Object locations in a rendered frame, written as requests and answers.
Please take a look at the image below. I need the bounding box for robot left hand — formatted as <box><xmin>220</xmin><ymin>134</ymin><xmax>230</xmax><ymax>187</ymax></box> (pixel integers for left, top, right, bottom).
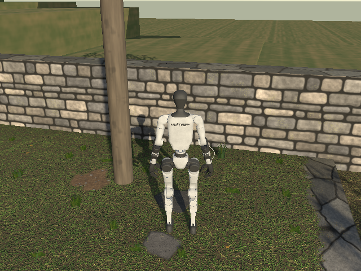
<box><xmin>149</xmin><ymin>163</ymin><xmax>162</xmax><ymax>178</ymax></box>

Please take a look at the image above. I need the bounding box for robot right upper arm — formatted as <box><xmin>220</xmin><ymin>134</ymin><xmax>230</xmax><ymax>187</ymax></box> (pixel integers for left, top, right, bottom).
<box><xmin>192</xmin><ymin>114</ymin><xmax>206</xmax><ymax>146</ymax></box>

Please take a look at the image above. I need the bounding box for robot right forearm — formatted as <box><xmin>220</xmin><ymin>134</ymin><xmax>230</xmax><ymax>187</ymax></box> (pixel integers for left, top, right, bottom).
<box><xmin>201</xmin><ymin>138</ymin><xmax>212</xmax><ymax>164</ymax></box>

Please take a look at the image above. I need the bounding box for robot left forearm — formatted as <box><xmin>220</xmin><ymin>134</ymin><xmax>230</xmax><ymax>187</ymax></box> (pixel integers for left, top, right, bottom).
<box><xmin>150</xmin><ymin>138</ymin><xmax>161</xmax><ymax>164</ymax></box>

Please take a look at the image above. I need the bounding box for robot left upper arm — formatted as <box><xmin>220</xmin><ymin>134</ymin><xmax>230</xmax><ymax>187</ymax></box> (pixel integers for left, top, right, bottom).
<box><xmin>155</xmin><ymin>114</ymin><xmax>169</xmax><ymax>146</ymax></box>

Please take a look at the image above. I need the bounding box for robot torso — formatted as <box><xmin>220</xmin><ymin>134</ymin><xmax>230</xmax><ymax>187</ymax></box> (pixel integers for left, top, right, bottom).
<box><xmin>167</xmin><ymin>112</ymin><xmax>194</xmax><ymax>169</ymax></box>

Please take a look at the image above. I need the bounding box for left robot shin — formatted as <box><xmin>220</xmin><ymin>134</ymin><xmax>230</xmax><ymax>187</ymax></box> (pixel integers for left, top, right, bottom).
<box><xmin>164</xmin><ymin>188</ymin><xmax>173</xmax><ymax>224</ymax></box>

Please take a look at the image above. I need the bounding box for robot right hand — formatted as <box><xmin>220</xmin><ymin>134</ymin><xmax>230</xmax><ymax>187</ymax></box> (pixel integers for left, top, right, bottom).
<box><xmin>200</xmin><ymin>163</ymin><xmax>213</xmax><ymax>178</ymax></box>

